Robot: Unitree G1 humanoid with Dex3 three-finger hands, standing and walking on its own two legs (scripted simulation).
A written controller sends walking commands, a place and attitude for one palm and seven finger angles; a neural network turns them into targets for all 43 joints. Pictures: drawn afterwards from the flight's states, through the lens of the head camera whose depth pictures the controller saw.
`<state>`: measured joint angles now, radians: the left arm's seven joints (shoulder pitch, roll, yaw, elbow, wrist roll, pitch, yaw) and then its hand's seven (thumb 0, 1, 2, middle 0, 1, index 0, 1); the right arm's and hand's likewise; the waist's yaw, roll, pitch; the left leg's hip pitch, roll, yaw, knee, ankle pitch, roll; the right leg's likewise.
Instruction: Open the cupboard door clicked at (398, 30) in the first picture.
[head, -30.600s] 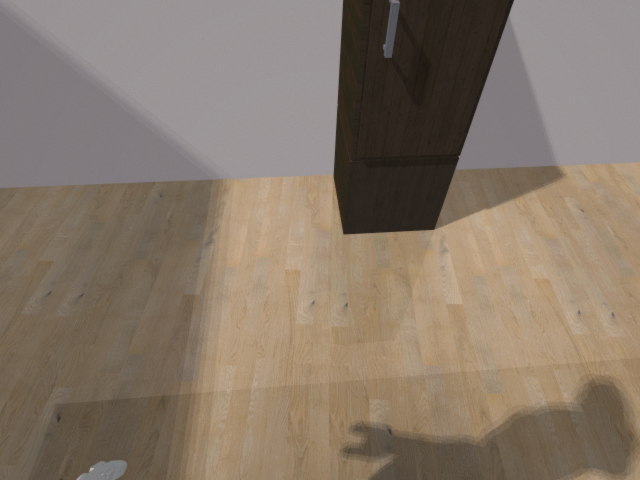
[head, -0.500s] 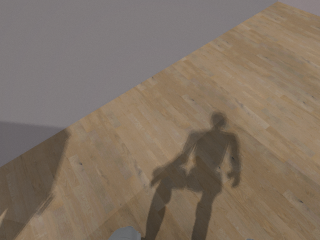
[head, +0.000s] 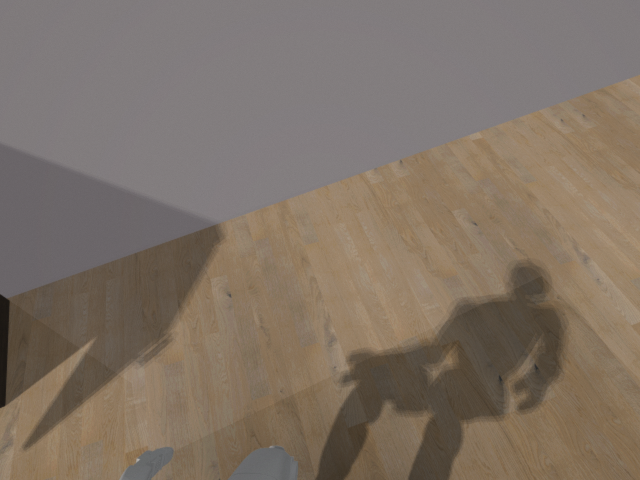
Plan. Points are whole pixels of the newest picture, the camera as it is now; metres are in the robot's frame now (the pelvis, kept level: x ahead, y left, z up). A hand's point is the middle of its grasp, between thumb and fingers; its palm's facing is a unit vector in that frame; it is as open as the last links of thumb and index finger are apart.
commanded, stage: turn to face it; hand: left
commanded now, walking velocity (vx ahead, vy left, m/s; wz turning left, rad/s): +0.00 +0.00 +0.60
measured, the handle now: out of the picture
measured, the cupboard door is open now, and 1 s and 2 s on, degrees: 49 49 49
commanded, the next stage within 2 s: take the last steps up to it in 1.94 s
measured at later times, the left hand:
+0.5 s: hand out of the picture +0.03 +0.23 -0.15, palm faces +0.31 -0.91 -0.28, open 7.4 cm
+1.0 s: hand out of the picture -0.07 +0.21 -0.17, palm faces +0.60 -0.76 -0.23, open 7.4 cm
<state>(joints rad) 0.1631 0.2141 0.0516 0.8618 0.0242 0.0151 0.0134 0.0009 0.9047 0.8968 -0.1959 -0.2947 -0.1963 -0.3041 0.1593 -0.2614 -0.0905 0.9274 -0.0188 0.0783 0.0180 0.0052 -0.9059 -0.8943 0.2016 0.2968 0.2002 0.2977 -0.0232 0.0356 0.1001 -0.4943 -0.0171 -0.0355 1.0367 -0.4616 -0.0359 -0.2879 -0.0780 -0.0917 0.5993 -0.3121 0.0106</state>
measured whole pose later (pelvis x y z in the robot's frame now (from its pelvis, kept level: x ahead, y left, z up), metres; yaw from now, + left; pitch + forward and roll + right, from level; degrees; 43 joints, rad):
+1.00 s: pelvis +0.00 +0.00 +0.00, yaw +37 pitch +1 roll +0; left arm 0.17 0.26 0.08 0.92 0.02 0.07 0.00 0.01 0.91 0.90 -0.20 -0.29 -0.20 -0.30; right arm 0.14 -0.21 -0.05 0.89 -0.02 0.02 0.00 0.00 -0.91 -0.89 0.20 0.30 0.20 0.30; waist 0.00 -0.05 0.10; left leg -0.32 -0.01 0.00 0.58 -0.28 0.02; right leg -0.47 -0.10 -0.04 1.08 -0.47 0.08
